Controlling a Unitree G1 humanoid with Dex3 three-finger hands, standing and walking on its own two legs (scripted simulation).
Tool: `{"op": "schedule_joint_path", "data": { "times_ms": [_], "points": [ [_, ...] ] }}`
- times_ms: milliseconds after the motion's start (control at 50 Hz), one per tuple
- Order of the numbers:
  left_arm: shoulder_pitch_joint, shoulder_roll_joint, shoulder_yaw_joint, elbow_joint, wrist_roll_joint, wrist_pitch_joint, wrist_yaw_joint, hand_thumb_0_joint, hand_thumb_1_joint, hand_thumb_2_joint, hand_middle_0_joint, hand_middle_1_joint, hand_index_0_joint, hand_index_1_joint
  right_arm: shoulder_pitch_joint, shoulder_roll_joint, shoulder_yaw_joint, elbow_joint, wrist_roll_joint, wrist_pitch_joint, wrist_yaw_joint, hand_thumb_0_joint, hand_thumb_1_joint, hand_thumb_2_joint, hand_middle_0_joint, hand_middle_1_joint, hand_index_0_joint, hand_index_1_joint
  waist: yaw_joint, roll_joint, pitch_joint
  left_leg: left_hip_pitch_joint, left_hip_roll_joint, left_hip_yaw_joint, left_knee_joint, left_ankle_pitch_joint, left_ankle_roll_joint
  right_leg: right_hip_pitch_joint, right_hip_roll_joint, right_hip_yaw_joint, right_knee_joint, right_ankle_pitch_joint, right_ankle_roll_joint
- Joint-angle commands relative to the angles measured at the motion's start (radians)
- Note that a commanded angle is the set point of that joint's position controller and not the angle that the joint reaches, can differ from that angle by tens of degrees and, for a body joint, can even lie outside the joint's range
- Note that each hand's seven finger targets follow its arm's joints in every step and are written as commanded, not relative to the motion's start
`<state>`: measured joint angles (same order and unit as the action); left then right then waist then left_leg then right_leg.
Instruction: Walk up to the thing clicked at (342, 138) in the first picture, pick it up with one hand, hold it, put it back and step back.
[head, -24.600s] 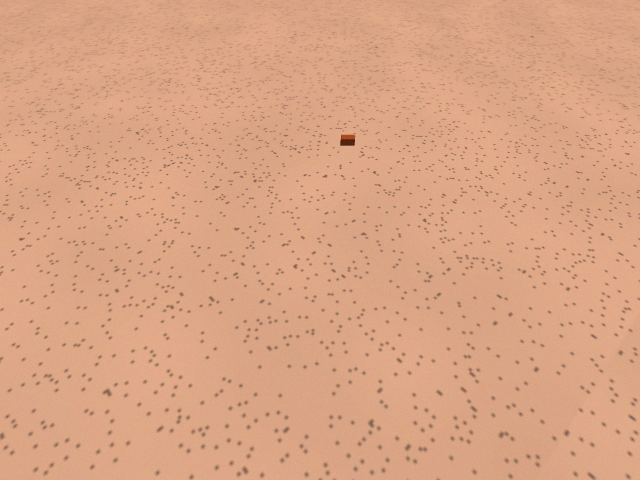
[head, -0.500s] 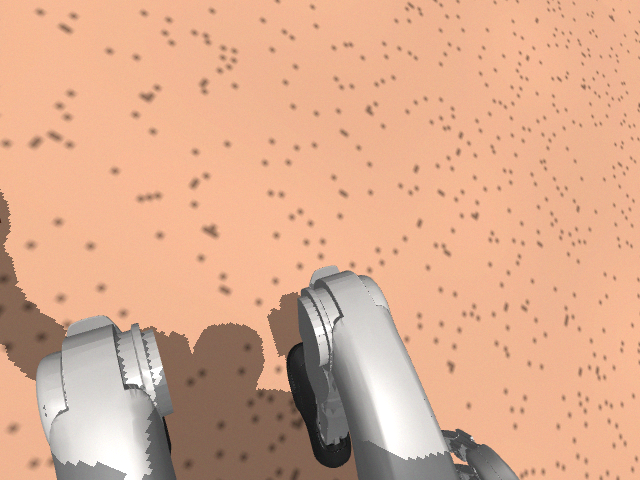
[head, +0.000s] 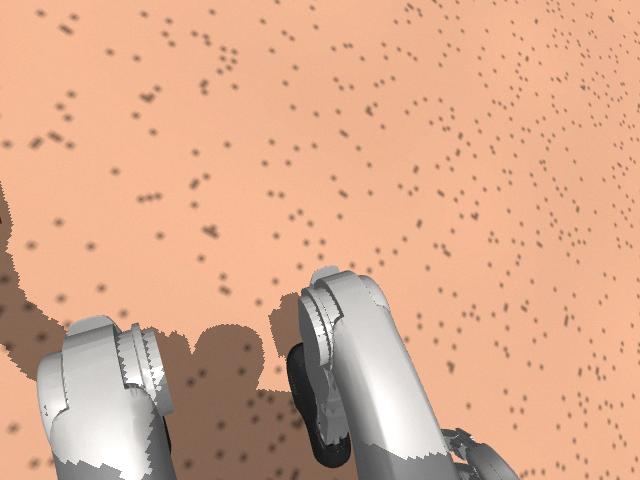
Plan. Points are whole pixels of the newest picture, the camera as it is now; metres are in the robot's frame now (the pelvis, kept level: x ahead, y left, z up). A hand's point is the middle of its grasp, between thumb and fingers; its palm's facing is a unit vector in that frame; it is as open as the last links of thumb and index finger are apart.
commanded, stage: rise first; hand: left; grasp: from above
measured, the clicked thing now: out of the picture +0.49 +0.35 -0.30
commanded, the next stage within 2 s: approach in 0.66 s
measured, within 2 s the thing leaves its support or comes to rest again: neither
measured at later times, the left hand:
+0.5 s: hand out of the picture +0.45 +0.38 -0.17, palm faces -0.46 -0.10 -0.88, open 14.5 cm
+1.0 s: hand out of the picture +0.46 +0.35 -0.18, palm faces -0.46 -0.09 -0.88, open 14.3 cm
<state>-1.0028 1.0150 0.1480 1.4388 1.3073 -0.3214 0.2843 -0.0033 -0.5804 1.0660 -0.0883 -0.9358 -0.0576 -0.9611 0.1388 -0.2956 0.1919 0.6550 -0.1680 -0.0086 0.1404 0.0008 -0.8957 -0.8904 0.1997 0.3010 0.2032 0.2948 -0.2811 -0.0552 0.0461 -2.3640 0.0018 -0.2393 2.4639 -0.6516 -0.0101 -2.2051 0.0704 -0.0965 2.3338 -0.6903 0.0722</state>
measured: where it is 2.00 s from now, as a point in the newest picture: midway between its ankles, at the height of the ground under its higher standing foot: (244, 454)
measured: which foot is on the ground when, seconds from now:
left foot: down 0.00-1.00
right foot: down 0.00-1.00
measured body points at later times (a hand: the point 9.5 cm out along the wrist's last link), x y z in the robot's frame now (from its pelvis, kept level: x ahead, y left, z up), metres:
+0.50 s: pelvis +0.00 +0.00 +0.00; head +0.24 +0.12 +0.36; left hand +0.47 +0.38 -0.12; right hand +0.07 -0.26 -0.08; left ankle +0.08 +0.13 -0.29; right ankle +0.11 -0.14 -0.28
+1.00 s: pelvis +0.00 +0.00 +0.00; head +0.25 +0.12 +0.36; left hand +0.48 +0.36 -0.13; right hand +0.07 -0.26 -0.08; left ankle +0.08 +0.13 -0.29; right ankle +0.11 -0.14 -0.28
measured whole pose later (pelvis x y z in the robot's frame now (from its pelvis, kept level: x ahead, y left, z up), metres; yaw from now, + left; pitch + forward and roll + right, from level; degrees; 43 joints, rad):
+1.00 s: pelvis +0.00 +0.00 +0.00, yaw +0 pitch +31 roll -13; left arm -1.04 0.98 0.07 1.47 1.30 -0.31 0.31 0.00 -0.56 1.04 -0.08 -0.98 -0.06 -0.99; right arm 0.14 -0.29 0.19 0.66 -0.17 -0.03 0.14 0.00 -0.89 -0.89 0.20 0.30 0.20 0.29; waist -0.29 -0.06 0.05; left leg -2.37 0.00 -0.23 2.46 -0.66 -0.01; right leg -2.21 0.07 -0.09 2.33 -0.69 0.08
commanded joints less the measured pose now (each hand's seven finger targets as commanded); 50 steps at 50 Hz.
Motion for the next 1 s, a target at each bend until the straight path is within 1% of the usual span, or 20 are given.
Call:
{"op": "schedule_joint_path", "data": {
  "times_ms": [0, 40, 100, 180, 220, 280, 320, 420, 460, 520, 560, 600, 620, 660, 720, 760, 820, 880, 940, 980],
  "points": [
    [-0.298, 0.280, 0.031, -0.154, -0.026, 0.000, 0.048, 0.000, -0.605, 1.072, -0.066, -0.926, -0.036, -0.955, 0.194, -0.287, -0.099, -0.003, 0.000, 0.000, -0.011, 0.000, -0.890, -0.894, 0.200, 0.300, 0.200, 0.300, -0.022, 0.431, -0.636, 0.588, 0.022, 0.120, -0.247, 0.155, 0.025, 0.233, 0.013, -0.122, -0.214, 0.218, -0.096],
    [-0.302, 0.276, 0.022, -0.144, -0.020, -0.002, 0.051, 0.000, -0.607, 1.074, -0.067, -0.926, -0.036, -0.956, 0.193, -0.293, -0.097, -0.003, -0.001, -0.003, -0.012, 0.000, -0.892, -0.894, 0.200, 0.300, 0.200, 0.300, -0.022, 0.436, -0.623, 0.594, 0.021, 0.114, -0.247, 0.153, 0.021, 0.212, 0.013, -0.125, -0.208, 0.211, -0.102],
    [-0.303, 0.316, 0.047, -0.155, -0.011, -0.005, 0.059, 0.000, -0.598, 1.072, -0.072, -0.925, -0.041, -0.955, 0.192, -0.297, -0.096, -0.005, -0.002, -0.002, -0.012, 0.000, -0.891, -0.894, 0.200, 0.300, 0.200, 0.300, -0.007, 0.471, -0.646, 0.602, 0.019, 0.114, -0.256, 0.154, 0.017, 0.221, 0.011, -0.127, -0.197, 0.209, -0.105],
    [-0.356, 0.302, 0.028, -0.194, -0.010, -0.003, 0.060, 0.000, -0.605, 1.074, -0.071, -0.927, -0.039, -0.958, 0.191, -0.288, -0.094, -0.005, -0.004, -0.003, -0.012, 0.000, -0.892, -0.894, 0.200, 0.300, 0.200, 0.300, -0.016, 0.516, -0.680, 0.631, 0.025, 0.118, -0.259, 0.155, 0.018, 0.220, 0.012, -0.123, -0.198, 0.217, -0.099],
    [-0.296, 0.285, 0.030, -0.156, -0.015, 0.011, 0.060, 0.000, -0.598, 1.067, -0.067, -0.926, -0.038, -0.953, 0.193, -0.287, -0.101, -0.004, 0.000, -0.004, -0.010, 0.000, -0.889, -0.893, 0.200, 0.300, 0.200, 0.300, -0.001, 0.493, -0.662, 0.617, 0.021, 0.117, -0.268, 0.158, 0.018, 0.216, 0.010, -0.123, -0.194, 0.220, -0.099],
    [-0.279, 0.264, 0.010, -0.130, -0.013, 0.017, 0.048, 0.000, -0.596, 1.069, -0.065, -0.924, -0.036, -0.952, 0.187, -0.286, -0.100, -0.005, 0.000, -0.002, -0.009, 0.000, -0.887, -0.892, 0.200, 0.300, 0.200, 0.300, -0.013, 0.468, -0.654, 0.602, 0.021, 0.115, -0.261, 0.159, 0.021, 0.211, 0.013, -0.124, -0.197, 0.221, -0.099],
    [-0.261, 0.244, 0.005, -0.103, -0.020, 0.026, 0.042, 0.000, -0.590, 1.059, -0.065, -0.929, -0.038, -0.954, 0.192, -0.291, -0.106, -0.009, 0.002, 0.000, -0.009, 0.000, -0.887, -0.892, 0.200, 0.300, 0.200, 0.300, -0.018, 0.431, -0.607, 0.569, 0.018, 0.109, -0.266, 0.143, 0.020, 0.194, 0.009, -0.128, -0.200, 0.208, -0.103],
    [-0.298, 0.280, 0.018, -0.155, -0.026, 0.013, 0.034, 0.000, -0.595, 1.064, -0.069, -0.922, -0.039, -0.950, 0.186, -0.295, -0.101, -0.015, 0.003, -0.002, -0.012, 0.000, -0.889, -0.893, 0.200, 0.300, 0.200, 0.300, -0.011, 0.434, -0.636, 0.587, 0.020, 0.114, -0.250, 0.152, 0.023, 0.216, 0.010, -0.120, -0.206, 0.215, -0.101],
    [-0.310, 0.271, 0.015, -0.150, -0.027, 0.003, 0.036, 0.000, -0.598, 1.064, -0.071, -0.920, -0.039, -0.950, 0.194, -0.290, -0.096, -0.009, -0.002, -0.004, -0.011, 0.000, -0.889, -0.893, 0.200, 0.300, 0.200, 0.300, -0.025, 0.437, -0.626, 0.575, 0.018, 0.118, -0.242, 0.148, 0.022, 0.228, 0.011, -0.118, -0.210, 0.212, -0.100],
    [-0.299, 0.309, 0.054, -0.161, -0.026, -0.005, 0.044, 0.000, -0.594, 1.063, -0.068, -0.918, -0.038, -0.946, 0.200, -0.300, -0.099, -0.009, -0.001, -0.005, -0.012, 0.000, -0.888, -0.893, 0.200, 0.300, 0.200, 0.300, -0.006, 0.442, -0.639, 0.599, 0.017, 0.112, -0.251, 0.169, 0.018, 0.227, 0.007, -0.123, -0.202, 0.218, -0.103],
    [-0.329, 0.312, 0.049, -0.192, -0.020, -0.013, 0.046, 0.000, -0.600, 1.068, -0.073, -0.916, -0.040, -0.948, 0.193, -0.298, -0.098, -0.012, -0.004, -0.002, -0.011, 0.000, -0.890, -0.894, 0.200, 0.300, 0.200, 0.300, -0.009, 0.490, -0.671, 0.636, 0.021, 0.110, -0.259, 0.178, 0.015, 0.221, 0.008, -0.125, -0.198, 0.221, -0.103],
    [-0.332, 0.300, 0.035, -0.189, -0.011, -0.011, 0.047, 0.000, -0.604, 1.067, -0.065, -0.925, -0.034, -0.955, 0.195, -0.288, -0.098, -0.011, -0.004, -0.003, -0.009, 0.000, -0.890, -0.893, 0.200, 0.300, 0.200, 0.300, -0.016, 0.503, -0.680, 0.645, 0.024, 0.111, -0.258, 0.179, 0.016, 0.220, 0.010, -0.124, -0.195, 0.227, -0.101],
    [-0.325, 0.306, 0.049, -0.187, -0.014, -0.011, 0.052, 0.000, -0.610, 1.075, -0.065, -0.918, -0.031, -0.951, 0.197, -0.301, -0.103, -0.009, -0.003, -0.001, -0.011, 0.000, -0.891, -0.894, 0.200, 0.300, 0.200, 0.300, -0.006, 0.498, -0.677, 0.635, 0.019, 0.113, -0.257, 0.178, 0.014, 0.208, 0.006, -0.125, -0.196, 0.220, -0.106],
    [-0.333, 0.289, 0.035, -0.182, -0.017, -0.007, 0.051, 0.000, -0.599, 1.068, -0.067, -0.919, -0.036, -0.949, 0.205, -0.290, -0.100, -0.008, -0.005, -0.001, -0.008, 0.000, -0.888, -0.893, 0.200, 0.300, 0.200, 0.300, -0.021, 0.487, -0.673, 0.629, 0.021, 0.118, -0.255, 0.176, 0.019, 0.225, 0.009, -0.124, -0.202, 0.226, -0.100],
    [-0.307, 0.286, 0.031, -0.162, -0.016, 0.001, 0.049, 0.000, -0.600, 1.066, -0.065, -0.923, -0.035, -0.951, 0.199, -0.287, -0.103, -0.007, -0.002, -0.001, -0.007, 0.000, -0.888, -0.892, 0.200, 0.300, 0.200, 0.300, -0.011, 0.474, -0.662, 0.607, 0.021, 0.119, -0.264, 0.151, 0.021, 0.222, 0.010, -0.122, -0.206, 0.214, -0.099],
    [-0.280, 0.256, 0.016, -0.139, -0.022, 0.008, 0.045, 0.000, -0.593, 1.055, -0.063, -0.961, -0.042, -0.980, 0.193, -0.290, -0.105, -0.011, -0.001, 0.002, -0.008, 0.000, -0.887, -0.890, 0.200, 0.300, 0.200, 0.300, -0.012, 0.446, -0.651, 0.582, 0.019, 0.118, -0.259, 0.150, 0.022, 0.214, 0.011, -0.126, -0.205, 0.212, -0.101],
    [-0.290, 0.207, -0.016, -0.141, -0.036, 0.010, 0.051, 0.000, -0.567, 1.026, -0.060, -0.991, -0.052, -0.998, 0.196, -0.279, -0.104, -0.002, 0.000, -0.001, -0.007, 0.000, -0.888, -0.890, 0.201, 0.300, 0.200, 0.300, -0.024, 0.428, -0.628, 0.551, 0.019, 0.125, -0.257, 0.131, 0.027, 0.228, 0.013, -0.122, -0.219, 0.212, -0.096],
    [-0.325, 0.161, -0.056, -0.119, -0.038, 0.011, 0.051, 0.000, -0.565, 1.020, -0.061, -1.000, -0.055, -1.004, 0.211, -0.277, -0.101, 0.002, 0.001, -0.010, -0.006, 0.000, -0.891, -0.891, 0.200, 0.300, 0.200, 0.300, -0.066, 0.380, -0.595, 0.529, 0.023, 0.117, -0.250, 0.118, 0.031, 0.224, 0.016, -0.124, -0.226, 0.213, -0.093],
    [-0.404, 0.165, -0.064, -0.137, -0.036, 0.005, 0.079, 0.000, -0.577, 1.034, -0.062, -0.994, -0.051, -1.003, 0.227, -0.289, -0.096, 0.011, -0.003, -0.021, -0.010, 0.000, -0.892, -0.891, 0.200, 0.300, 0.200, 0.300, -0.086, 0.405, -0.617, 0.570, 0.026, 0.106, -0.239, 0.139, 0.024, 0.213, 0.014, -0.133, -0.211, 0.231, -0.093],
    [-0.425, 0.187, -0.056, -0.129, -0.021, 0.008, 0.104, 0.000, -0.579, 1.035, -0.061, -0.990, -0.050, -1.000, 0.228, -0.289, -0.089, 0.013, -0.005, -0.028, -0.012, 0.000, -0.892, -0.891, 0.200, 0.300, 0.200, 0.300, -0.079, 0.447, -0.636, 0.603, 0.027, 0.110, -0.238, 0.162, 0.020, 0.221, 0.013, -0.131, -0.203, 0.252, -0.093]
  ]
}}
